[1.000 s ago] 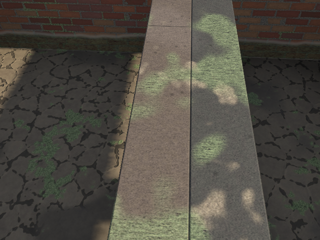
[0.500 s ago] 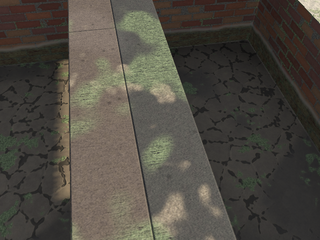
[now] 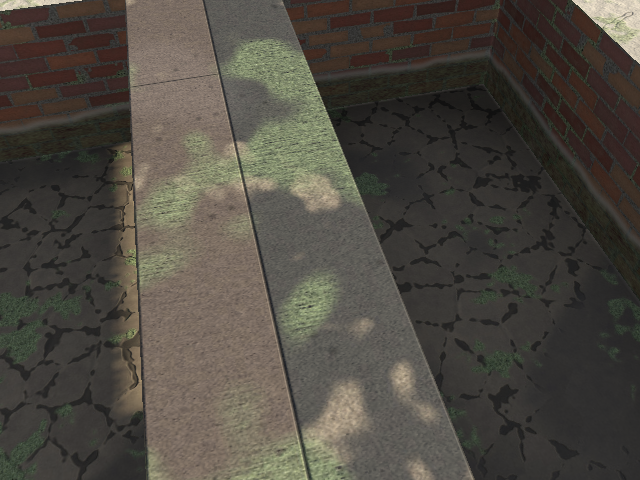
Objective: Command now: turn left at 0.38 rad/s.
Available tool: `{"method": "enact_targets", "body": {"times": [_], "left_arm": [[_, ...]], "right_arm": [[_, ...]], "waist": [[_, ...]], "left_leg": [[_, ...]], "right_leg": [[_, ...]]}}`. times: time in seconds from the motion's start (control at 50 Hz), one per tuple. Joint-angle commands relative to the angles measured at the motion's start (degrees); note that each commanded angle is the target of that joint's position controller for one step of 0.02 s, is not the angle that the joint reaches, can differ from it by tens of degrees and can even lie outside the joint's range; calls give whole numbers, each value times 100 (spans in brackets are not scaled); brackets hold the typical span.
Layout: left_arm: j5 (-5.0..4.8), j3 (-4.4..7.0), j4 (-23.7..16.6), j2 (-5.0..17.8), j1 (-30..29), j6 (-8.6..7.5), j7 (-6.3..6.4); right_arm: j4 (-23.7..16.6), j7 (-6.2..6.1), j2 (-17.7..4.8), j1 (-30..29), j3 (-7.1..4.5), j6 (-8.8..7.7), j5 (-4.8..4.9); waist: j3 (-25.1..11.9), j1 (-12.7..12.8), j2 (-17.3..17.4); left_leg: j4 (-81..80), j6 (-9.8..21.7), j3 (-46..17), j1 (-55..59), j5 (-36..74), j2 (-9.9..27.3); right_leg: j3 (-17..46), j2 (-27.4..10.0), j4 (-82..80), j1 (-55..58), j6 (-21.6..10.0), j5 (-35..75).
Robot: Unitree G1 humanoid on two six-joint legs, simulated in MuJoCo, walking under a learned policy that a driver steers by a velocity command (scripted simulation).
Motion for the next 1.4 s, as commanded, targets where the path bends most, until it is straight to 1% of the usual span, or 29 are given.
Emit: {"method": "enact_targets", "body": {"times": [0.02, 0.08, 0.12, 0.14, 0.16, 0.18, 0.22, 0.28, 0.42, 0.5, 0.54, 0.56, 0.58, 0.6, 0.64, 0.68, 0.78, 0.9, 0.94, 0.96, 0.98, 1.0, 1.02, 1.04, 1.08, 1.18, 1.26, 1.3, 1.4], "left_arm": [[22, 367, -455, 939, -348, -98, 4], [-4, 487, -422, 1093, -375, -66, 17], [-4, 555, -288, 1145, -150, -25, 15], [-9, 511, -543, 851, -348, 9, -43], [-15, 387, -820, 812, -921, 38, -14], [-25, 472, -677, 1099, -988, 30, 14], [2, 543, -570, 1194, -975, 25, -18], [117, 521, -247, 1031, -341, 25, -176], [115, 351, -365, 794, -486, -4, -318], [-42, 309, -509, 791, -236, 48, -187], [-43, 348, -216, 701, 799, -14, -14], [78, 396, -201, 1017, 1259, -131, 83], [260, 557, -262, 1774, 1392, -209, 82], [360, 619, -237, 1782, 1152, -286, 85], [147, 415, -298, 1060, 616, -439, -46], [4, 345, -175, 863, 704, -525, -90], [-33, 357, 79, 955, 1262, -588, -144], [-31, 446, 387, 1290, 1748, -386, -61], [-184, 447, 569, 1263, 1710, -315, -58], [-311, 418, 551, 1171, 1605, -383, -78], [-287, 247, 380, 577, 1668, -376, -97], [-379, 285, 397, 679, 2010, -300, -63], [-287, 371, 514, 1021, 1801, -217, -24], [-253, 373, 409, 1019, 1187, -171, -70], [-177, 451, 414, 1025, 1056, -16, -118], [-197, 546, 406, 914, 863, 122, -184], [-88, 480, 84, 662, 159, 90, -271], [-65, 435, -145, 631, -250, 125, -338], [-117, 472, -150, 726, 267, 36, -332]], "right_arm": [[-439, 56, -248, -225, -58, -20, 53], [-466, 53, -124, -166, -7, -73, 69], [-211, -41, -177, 423, -32, -100, -68], [-255, -79, -966, 717, -185, -175, -136], [-519, -103, -1623, 882, -359, -170, -127], [-575, -134, -1343, 629, -298, -121, -187], [-680, -223, -919, -63, -166, -52, -144], [-758, -231, -721, -214, -87, -193, 6], [-727, -203, -885, 77, -171, -240, -78], [-856, -97, -919, -285, -210, -103, -68], [-958, -91, -777, -705, -201, -101, 56], [-967, -140, -476, -593, -169, -140, 124], [-1288, -142, -161, -740, -41, -268, 96], [-1419, -109, -499, -1061, -50, -333, -50], [-1112, -34, -674, -645, -102, -364, -93], [-793, 60, -698, -233, -123, -276, -141], [-815, 160, -463, -740, -31, -219, -81], [-898, 195, 250, -1352, 386, -446, -119], [-591, 64, 392, -282, 417, -565, -91], [-478, -36, 64, 350, 326, -616, -164], [-545, -98, -465, 938, 262, -627, -126], [-116, -173, -1373, 1838, -55, -481, -18], [-148, -206, -1011, 1696, -9, -440, 6], [-329, -215, -546, 794, 155, -443, 1], [-478, -208, 150, -211, 397, -488, 52], [-398, -252, -188, -213, 286, -640, -144], [-375, -324, -247, -210, 238, -493, -128], [-391, -325, -525, -129, 118, -446, -143], [-420, -228, -840, -220, -66, -173, -36]], "waist": [[-489, 127, -888], [-502, 101, -991], [-552, -136, -342], [-529, -226, 1435], [-699, -614, 1906], [-430, -435, 911], [13, -21, 193], [-203, 132, 348], [-85, 69, 789], [-68, 283, 877], [-39, 811, 550], [-131, 945, -537], [-265, 865, -1301], [-91, 696, -861], [115, 232, -510], [120, 192, -656], [318, 452, -622], [74, 798, -1112], [-429, 212, -868], [-1000, -182, -812], [-1783, -328, 217], [-2359, -524, 1357], [-1930, -485, 306], [-945, -237, 189], [-186, 254, 307], [-183, 388, 741], [-109, 280, 997], [-186, 160, 1070], [-604, 372, 754]], "left_leg": [[-278, 55, 157, 62, -54, 96], [-1591, 255, 436, 692, 202, -11], [-2897, 406, 221, 1858, 779, -18], [-3385, 862, -2206, 2679, 1500, 1459], [-3811, 1722, -3771, 2410, 1936, 2350], [-3976, 1865, -3682, 2106, 494, 2246], [-4173, 1478, -3111, 1463, -1064, 1674], [-4145, 1216, -2331, 1196, -567, 1009], [-4150, 1253, -2222, 935, -493, 739], [-3695, 1355, -2473, 327, -550, 625], [-2984, 963, -2384, -654, -942, 234], [-1401, 580, -1712, -1584, -1277, -258], [318, 370, -845, -2573, -819, -859], [1127, 319, -974, -2802, -265, -242], [1408, 108, -995, -2205, 628, -111], [1614, -65, -720, -1710, 1059, -129], [1007, -102, -493, -1605, 1818, -67], [-1427, 267, 725, -64, 339, -271], [-3273, 462, 580, 1338, 1906, -314], [-3261, 534, 142, 3011, 2784, 230], [-2736, 571, -1563, 4644, 4738, 2092], [-2399, 1329, -2856, 5061, 6573, 3002], [-2511, 1392, -2474, 4329, 5556, 2839], [-2846, 1329, -1941, 3183, 4920, 2533], [-3414, 1025, -999, 1820, 4808, 2069], [-3647, 1106, 53, 1156, 5075, 1850], [-3426, 995, 628, 1441, 4461, 1596], [-3297, 1055, 597, 1615, 4259, 1772], [-1746, 689, 849, 1513, 3538, 1790]], "right_leg": [[797, -1331, -498, 309, -969, 2285], [819, -1288, -229, 113, -885, 1277], [492, -995, 669, -662, -502, 57], [-232, -241, 2482, -2339, 13, -1417], [164, 392, 3474, -2956, 154, -2202], [650, 129, 4120, -3054, 216, -1537], [672, -24, 4287, -3082, 327, -216], [312, 50, 4442, -2540, 486, 450], [71, 224, 2355, -1605, 485, -249], [76, 293, 840, -302, 231, -1342], [115, 250, -603, 1328, 46, -496], [1274, -686, -1178, 2127, -76, -1420], [3612, -2147, -1768, 1929, -429, -2951], [4231, -2404, -1925, 1147, -796, -3733], [3305, -1841, -1927, 452, -758, -2995], [2271, -1335, -1985, 216, -703, -1753], [1267, -1147, -1787, 504, -745, -193], [766, -901, -862, 693, -968, 3499], [686, -695, 378, 766, -804, 4422], [671, -528, 1264, -153, -527, 3233], [410, -95, 2599, -1488, -207, -653], [660, 419, 3863, -2256, -26, -1871], [1149, 176, 4550, -2353, 67, -1565], [1006, 81, 4751, -2423, 224, -1119], [774, -155, 4233, -1903, 493, -458], [371, 96, 4573, -1670, 527, 419], [106, -17, 3158, -1677, 535, 572], [-27, -89, 2487, -1422, 424, 127], [-428, 105, 360, 62, -15, 31]]}}
Velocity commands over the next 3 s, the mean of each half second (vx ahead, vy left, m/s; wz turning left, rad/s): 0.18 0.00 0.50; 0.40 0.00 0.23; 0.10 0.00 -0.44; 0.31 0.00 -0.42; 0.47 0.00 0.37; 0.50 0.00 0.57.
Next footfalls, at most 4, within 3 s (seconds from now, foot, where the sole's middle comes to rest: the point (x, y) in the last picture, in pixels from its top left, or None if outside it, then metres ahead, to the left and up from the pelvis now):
0.12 left None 0.03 0.09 -0.77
0.56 right None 0.09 -0.09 -0.77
0.96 left None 0.17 0.19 -0.77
1.42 right None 0.28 -0.03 -0.77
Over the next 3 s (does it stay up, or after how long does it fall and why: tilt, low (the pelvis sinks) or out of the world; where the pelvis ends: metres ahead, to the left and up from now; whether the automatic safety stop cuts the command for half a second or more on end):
stays up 0.77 0.11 0.00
